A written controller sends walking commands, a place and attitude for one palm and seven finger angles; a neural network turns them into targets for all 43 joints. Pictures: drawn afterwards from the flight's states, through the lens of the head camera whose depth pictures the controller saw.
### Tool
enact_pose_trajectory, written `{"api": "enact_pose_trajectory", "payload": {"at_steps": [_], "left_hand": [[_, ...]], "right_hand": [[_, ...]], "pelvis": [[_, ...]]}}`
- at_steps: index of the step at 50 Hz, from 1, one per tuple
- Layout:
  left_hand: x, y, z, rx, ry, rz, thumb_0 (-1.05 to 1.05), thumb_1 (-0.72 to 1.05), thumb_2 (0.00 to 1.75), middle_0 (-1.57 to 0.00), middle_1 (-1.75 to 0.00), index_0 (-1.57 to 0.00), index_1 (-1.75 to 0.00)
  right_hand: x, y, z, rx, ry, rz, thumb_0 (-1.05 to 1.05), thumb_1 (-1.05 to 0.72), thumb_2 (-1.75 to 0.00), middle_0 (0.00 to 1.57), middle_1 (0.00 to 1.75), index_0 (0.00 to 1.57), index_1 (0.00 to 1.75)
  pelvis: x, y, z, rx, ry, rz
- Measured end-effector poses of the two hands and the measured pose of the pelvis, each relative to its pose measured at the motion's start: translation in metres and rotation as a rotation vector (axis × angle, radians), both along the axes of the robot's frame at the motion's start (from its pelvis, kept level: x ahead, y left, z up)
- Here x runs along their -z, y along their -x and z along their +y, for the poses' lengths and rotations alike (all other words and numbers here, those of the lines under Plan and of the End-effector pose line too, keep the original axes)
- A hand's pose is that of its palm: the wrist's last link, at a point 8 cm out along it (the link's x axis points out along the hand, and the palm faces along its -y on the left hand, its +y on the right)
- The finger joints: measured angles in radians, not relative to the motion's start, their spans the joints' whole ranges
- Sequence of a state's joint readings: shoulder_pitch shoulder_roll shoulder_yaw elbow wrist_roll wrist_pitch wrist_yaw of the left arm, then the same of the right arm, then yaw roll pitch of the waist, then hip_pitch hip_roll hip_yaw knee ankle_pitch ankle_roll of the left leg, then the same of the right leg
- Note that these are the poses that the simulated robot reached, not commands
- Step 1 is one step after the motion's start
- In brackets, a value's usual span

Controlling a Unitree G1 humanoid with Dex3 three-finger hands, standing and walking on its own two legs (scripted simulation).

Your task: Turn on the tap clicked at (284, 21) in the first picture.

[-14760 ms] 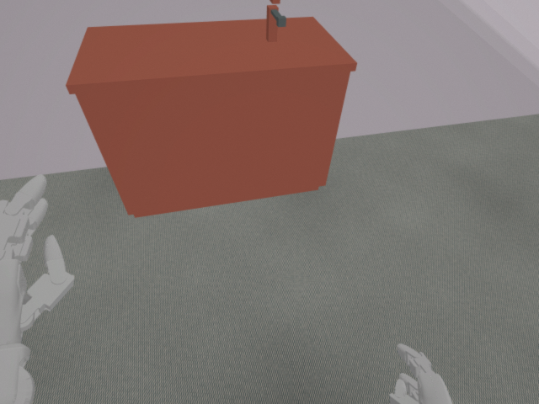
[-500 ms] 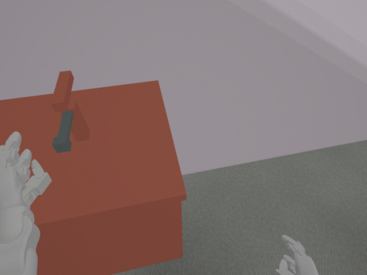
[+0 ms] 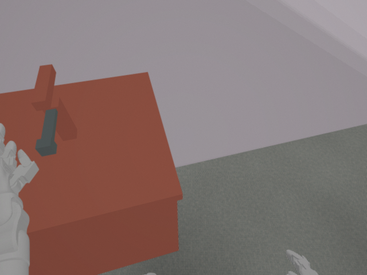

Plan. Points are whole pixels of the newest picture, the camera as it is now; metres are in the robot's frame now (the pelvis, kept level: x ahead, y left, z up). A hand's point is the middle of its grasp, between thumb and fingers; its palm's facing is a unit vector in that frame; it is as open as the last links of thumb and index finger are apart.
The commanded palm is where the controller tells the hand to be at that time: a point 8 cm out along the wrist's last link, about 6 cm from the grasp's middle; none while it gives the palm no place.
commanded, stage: reach beside the lever's end, fingers flat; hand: left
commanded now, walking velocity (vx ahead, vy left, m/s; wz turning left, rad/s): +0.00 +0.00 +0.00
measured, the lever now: (46, 146) +0.34 +0.31 +0.10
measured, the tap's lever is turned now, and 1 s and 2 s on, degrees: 0 1 27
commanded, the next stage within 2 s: push the lever round in 0.24 s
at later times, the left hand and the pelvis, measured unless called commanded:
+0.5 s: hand (34, 171) +0.29 +0.32 +0.09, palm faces +0.54 -0.83 -0.11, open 7.8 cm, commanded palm +0.25 +0.35 +0.09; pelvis +0.00 +0.00 +0.00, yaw +1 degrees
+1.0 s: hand (49, 167) +0.30 +0.29 +0.08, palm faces +0.54 -0.84 -0.10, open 7.7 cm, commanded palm +0.26 +0.32 +0.09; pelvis +0.00 -0.01 +0.00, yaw +0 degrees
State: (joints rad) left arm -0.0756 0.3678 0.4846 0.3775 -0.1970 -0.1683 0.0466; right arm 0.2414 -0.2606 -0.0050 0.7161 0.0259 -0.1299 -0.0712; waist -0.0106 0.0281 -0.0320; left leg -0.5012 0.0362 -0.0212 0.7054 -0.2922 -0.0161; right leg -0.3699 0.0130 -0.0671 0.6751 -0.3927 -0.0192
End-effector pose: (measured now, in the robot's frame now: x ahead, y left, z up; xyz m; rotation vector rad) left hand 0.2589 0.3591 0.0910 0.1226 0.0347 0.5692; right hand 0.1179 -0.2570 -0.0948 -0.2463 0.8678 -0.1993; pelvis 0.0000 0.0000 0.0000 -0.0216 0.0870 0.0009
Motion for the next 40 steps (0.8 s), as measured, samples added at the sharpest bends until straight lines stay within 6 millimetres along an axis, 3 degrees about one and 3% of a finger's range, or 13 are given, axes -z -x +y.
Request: {"api": "enact_pose_trajectory", "payload": {"at_steps": [24,40], "left_hand": [[-0.001,0.016,-0.009,-0.008,-0.001,-0.023,0.02,0.90,0.90,-0.15,-0.15,-0.15,-0.15],[0.000,0.002,-0.026,0.010,0.004,-0.023,0.02,0.90,0.90,-0.15,-0.15,-0.15,-0.15]], "right_hand": [[-0.005,-0.033,0.017,-0.052,-0.029,-0.075,0.01,-0.91,-0.90,0.21,0.30,0.21,0.30],[-0.003,-0.016,0.003,-0.027,-0.022,-0.048,0.01,-0.91,-0.90,0.21,0.30,0.21,0.30]], "pelvis": [[0.001,-0.002,0.001,-0.011,0.001,-0.010],[0.001,0.003,-0.006,-0.008,-0.001,-0.014]]}}
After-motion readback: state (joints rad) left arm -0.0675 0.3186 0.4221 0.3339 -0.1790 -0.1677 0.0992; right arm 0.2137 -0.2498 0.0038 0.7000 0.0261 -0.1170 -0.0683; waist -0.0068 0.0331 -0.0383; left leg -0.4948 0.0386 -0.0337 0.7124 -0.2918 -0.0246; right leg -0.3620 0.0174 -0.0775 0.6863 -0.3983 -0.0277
